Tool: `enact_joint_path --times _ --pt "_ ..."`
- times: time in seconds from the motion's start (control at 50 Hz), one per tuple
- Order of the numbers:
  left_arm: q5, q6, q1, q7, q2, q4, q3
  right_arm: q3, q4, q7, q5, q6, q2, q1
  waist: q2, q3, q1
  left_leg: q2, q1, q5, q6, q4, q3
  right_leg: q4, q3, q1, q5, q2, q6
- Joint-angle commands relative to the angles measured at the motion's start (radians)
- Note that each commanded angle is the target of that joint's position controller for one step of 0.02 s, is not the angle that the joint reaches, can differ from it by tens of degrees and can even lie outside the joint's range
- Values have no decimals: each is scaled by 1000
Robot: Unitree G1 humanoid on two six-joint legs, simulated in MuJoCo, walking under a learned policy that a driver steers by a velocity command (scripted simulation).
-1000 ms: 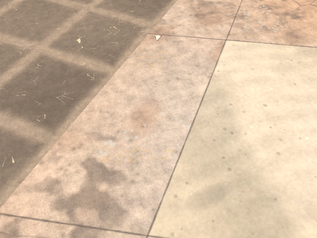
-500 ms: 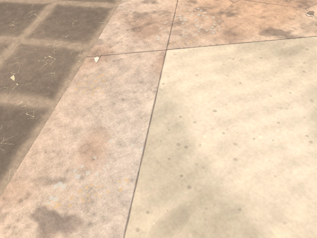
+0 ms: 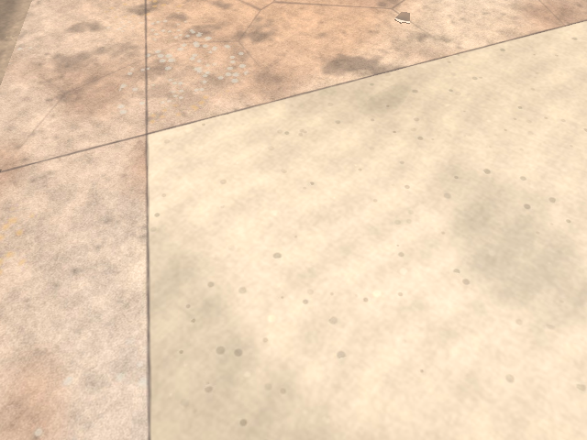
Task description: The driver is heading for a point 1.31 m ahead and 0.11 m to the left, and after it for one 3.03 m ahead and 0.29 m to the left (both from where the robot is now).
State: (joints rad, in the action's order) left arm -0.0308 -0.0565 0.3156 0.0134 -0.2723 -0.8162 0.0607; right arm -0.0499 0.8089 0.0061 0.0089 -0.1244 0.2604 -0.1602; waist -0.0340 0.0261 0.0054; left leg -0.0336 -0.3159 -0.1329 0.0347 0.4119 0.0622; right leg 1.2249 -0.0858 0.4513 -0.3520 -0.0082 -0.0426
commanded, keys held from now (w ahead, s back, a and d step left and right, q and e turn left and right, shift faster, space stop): w+e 0.16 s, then w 0.32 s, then w+q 0.52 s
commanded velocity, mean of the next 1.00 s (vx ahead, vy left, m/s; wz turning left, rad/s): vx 0.50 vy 0.00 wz -0.05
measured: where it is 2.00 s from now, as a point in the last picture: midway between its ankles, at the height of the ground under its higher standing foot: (299, 237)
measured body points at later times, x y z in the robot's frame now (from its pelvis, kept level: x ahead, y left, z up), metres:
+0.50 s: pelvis +0.26 -0.09 -0.01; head +0.30 -0.11 +0.44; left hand +0.46 +0.13 -0.10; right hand +0.27 -0.37 -0.14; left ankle +0.18 +0.08 -0.64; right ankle +0.30 -0.18 -0.74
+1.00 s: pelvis +0.55 -0.07 -0.02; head +0.59 -0.07 +0.42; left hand +0.59 +0.21 -0.15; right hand +0.74 -0.33 -0.12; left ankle +0.64 +0.00 -0.74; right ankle +0.34 -0.20 -0.66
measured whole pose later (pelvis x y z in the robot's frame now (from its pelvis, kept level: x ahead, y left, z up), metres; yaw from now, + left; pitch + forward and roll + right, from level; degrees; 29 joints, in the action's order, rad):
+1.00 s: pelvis +0.55 -0.07 -0.02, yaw +2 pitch +3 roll -1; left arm -0.01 -0.08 0.30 0.01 -0.27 -0.83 0.06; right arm -0.06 0.72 0.05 -0.02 -0.07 0.28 -0.11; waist 0.01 0.04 0.02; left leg -0.05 -0.53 -0.18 0.12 0.65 0.05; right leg 1.03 0.06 0.17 -0.50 -0.04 0.01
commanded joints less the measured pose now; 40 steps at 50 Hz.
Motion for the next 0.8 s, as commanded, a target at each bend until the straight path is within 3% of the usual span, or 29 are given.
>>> enact_joint_path --times 0.02,0.1,0.18,0.24,0.28,0.32,0.34,0.36,0.38,0.4,0.42,0.44,0.46,0.48,0.5,0.56,0.62,0.7,0.8 --pt "-4 5 28 -6 -29 83 12 -23 -22 4 0 -14 83 -31 109 -41 0 283 159 38 170 -259 -254 -7 -29 182 61 -121 3" --pt "9 14 -60 -8 -30 146 8 -42 5 4 -5 -18 136 -53 77 -8 -5 304 176 163 192 -294 -134 -141 -31 280 183 -142 19" --pt "9 -2 -183 -35 -21 189 -2 -44 17 -1 -9 -2 162 -80 70 9 -49 270 207 210 156 -277 -1 -380 26 248 377 -123 11" --pt "7 -5 -280 -51 -9 229 -12 -44 41 3 -24 12 183 -143 69 37 -85 284 249 167 147 -267 21 -513 77 210 365 -94 -2" --pt "6 -7 -320 -59 -23 258 -11 -47 61 5 -35 25 201 -170 80 57 -86 316 314 178 139 -244 14 -570 93 214 284 -78 -22" --pt "11 -8 -305 -63 -51 270 0 -50 72 2 -43 41 219 -171 106 40 -52 336 368 356 123 -165 24 -619 126 152 182 -41 -53" --pt "16 -9 -228 -62 -77 254 15 -50 73 0 -44 48 228 -155 119 -12 5 322 367 529 105 -55 53 -662 156 24 183 -3 -75" --pt "17 -9 -66 -56 -124 203 44 -42 74 -5 -40 54 214 -156 107 -105 85 279 309 646 77 139 99 -706 185 -211 235 49 -101" --pt "19 -2 115 -40 -207 163 77 -23 51 -9 -18 50 173 -158 28 -226 157 234 83 435 31 432 124 -672 15 -530 288 -67 -150" --pt "22 -2 142 -33 -323 156 91 21 13 3 2 25 34 -265 -245 -341 61 52 -327 -362 -32 808 76 -782 -525 -832 149 -342 -319" --pt "22 -11 180 -35 -228 164 66 3 34 13 -35 -5 127 -213 -146 -437 121 48 -418 -451 -20 952 -127 -897 -696 -852 124 -393 -347" --pt "29 -20 126 -39 -183 155 50 -12 -2 17 -67 -14 166 -118 -110 -282 114 95 -500 -372 -6 970 -123 -894 -516 -754 221 -352 -294" --pt "23 -23 51 -41 -151 162 40 -6 -12 11 -56 -15 151 -77 -51 -200 78 142 -477 -279 2 906 -114 -894 -373 -609 317 -304 -257" --pt "25 -24 -17 -44 -117 169 30 -10 -8 5 -34 -11 144 -59 -16 -145 44 171 -426 -221 -1 839 -113 -918 -281 -481 390 -265 -233" --pt "33 -29 -56 -45 -82 174 20 -14 3 6 -31 5 139 -88 -23 -127 5 195 -359 -178 -2 802 -127 -955 -213 -400 417 -238 -218" --pt "34 -57 -65 -43 -92 146 27 -10 19 7 -34 49 91 -132 -17 -86 -35 198 -315 -102 -21 738 -132 -1049 -107 -304 452 -235 -225" --pt "46 -66 -30 -27 -102 107 33 -12 -4 1 -32 62 79 -57 -6 -22 -14 176 -404 35 -36 622 -173 -1089 -3 -312 458 -224 -201" --pt "43 -65 -25 -13 -116 81 34 -10 -33 16 -29 54 64 35 -18 16 18 134 -394 245 -28 390 -147 -1112 121 -340 423 -199 -147" --pt "30 -47 41 -2 -137 26 42 4 -104 46 -26 50 41 166 -5 68 76 121 -446 220 4 240 -82 -1072 185 -494 462 -250 -125"
Velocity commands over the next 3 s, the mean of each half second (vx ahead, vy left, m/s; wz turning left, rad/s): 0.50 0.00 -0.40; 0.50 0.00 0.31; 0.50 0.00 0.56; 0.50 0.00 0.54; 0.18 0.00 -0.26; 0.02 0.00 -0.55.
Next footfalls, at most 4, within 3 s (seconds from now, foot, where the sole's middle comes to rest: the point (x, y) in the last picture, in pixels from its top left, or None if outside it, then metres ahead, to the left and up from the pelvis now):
0.38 right None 0.34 -0.19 -0.77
0.94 left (305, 350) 0.68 0.00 -0.77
1.42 right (360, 250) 0.98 -0.15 -0.77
1.94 left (230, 214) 1.11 0.22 -0.77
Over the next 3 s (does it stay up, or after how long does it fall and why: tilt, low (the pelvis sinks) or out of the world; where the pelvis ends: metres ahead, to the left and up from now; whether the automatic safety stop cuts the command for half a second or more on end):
stays up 1.23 0.20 0.00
